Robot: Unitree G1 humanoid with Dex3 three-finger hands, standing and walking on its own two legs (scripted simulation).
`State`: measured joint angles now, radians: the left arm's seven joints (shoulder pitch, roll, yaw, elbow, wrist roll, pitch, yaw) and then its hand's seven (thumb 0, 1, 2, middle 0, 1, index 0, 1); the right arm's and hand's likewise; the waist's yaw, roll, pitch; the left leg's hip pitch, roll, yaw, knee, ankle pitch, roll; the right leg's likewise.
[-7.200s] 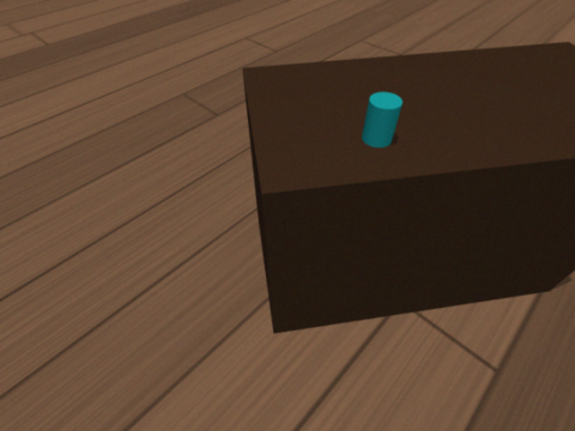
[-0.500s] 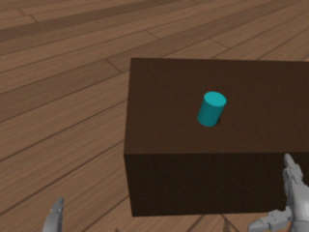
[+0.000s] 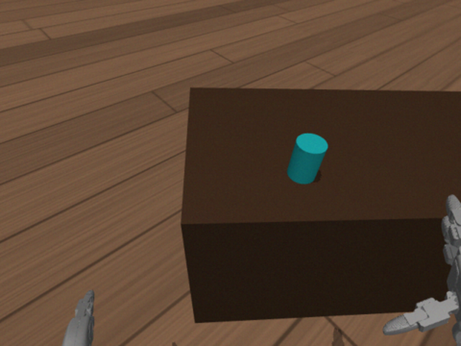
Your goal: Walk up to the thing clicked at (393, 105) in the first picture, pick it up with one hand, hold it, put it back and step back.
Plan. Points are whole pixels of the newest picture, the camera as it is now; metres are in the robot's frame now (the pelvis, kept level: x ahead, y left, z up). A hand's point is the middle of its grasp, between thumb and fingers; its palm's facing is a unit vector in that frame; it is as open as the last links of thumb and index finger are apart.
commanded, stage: rise first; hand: right
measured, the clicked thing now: (306, 159) +0.51 -0.20 +0.02
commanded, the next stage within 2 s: go down in 0.42 s
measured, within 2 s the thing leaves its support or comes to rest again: neither
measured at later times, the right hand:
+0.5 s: hand (426, 262) +0.19 -0.25 +0.14, palm faces +0.36 +0.83 -0.43, open 17.4 cm
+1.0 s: hand (436, 221) +0.24 -0.29 +0.15, palm faces +0.33 +0.90 -0.29, open 17.6 cm
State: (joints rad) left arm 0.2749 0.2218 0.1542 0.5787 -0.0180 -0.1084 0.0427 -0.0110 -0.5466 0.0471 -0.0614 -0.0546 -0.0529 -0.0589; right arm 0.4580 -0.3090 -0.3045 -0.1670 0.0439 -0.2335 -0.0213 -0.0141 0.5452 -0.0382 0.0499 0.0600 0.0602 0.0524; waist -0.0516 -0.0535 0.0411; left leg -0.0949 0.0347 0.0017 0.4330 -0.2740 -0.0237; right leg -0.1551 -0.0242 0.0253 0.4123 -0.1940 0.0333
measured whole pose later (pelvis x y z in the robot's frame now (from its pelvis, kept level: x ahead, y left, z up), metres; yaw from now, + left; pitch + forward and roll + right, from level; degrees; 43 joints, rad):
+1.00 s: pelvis +0.00 +0.01 +0.00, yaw -1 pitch -2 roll +0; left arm 0.19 0.22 0.11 0.66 -0.01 -0.11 0.11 -0.01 -0.52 0.04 -0.05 -0.05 -0.05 -0.05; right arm 0.12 -0.39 -0.49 0.07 0.18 -0.24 0.22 -0.01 0.58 -0.05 0.03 0.06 0.05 0.06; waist -0.03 -0.04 0.00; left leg -0.13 0.03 0.02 0.46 -0.29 -0.02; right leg -0.20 -0.03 0.05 0.45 -0.21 0.04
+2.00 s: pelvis +0.00 +0.00 -0.01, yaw +1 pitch +6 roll +1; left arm 0.23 0.26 -0.06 0.65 -0.01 -0.21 0.20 -0.01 -0.52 0.05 -0.06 -0.06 -0.06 -0.06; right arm -0.56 -0.76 -0.61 0.92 0.23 -0.04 0.54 -0.02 0.57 -0.05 0.04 0.06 0.05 0.05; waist 0.04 0.00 -0.07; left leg -0.35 0.01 -0.01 0.55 -0.31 -0.03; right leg -0.43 -0.05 0.02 0.58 -0.26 0.03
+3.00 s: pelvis +0.01 -0.02 -0.02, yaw +1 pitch +10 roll +2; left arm 0.26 0.26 -0.06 0.60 0.01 -0.21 0.18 -0.01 -0.53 0.06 -0.06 -0.06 -0.05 -0.06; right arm -0.74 -0.92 -0.60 1.12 0.16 -0.05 0.56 -0.02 0.60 -0.06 0.04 0.06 0.05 0.05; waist 0.08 0.00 -0.09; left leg -0.45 0.01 0.00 0.60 -0.34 -0.04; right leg -0.56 -0.05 0.04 0.69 -0.32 0.02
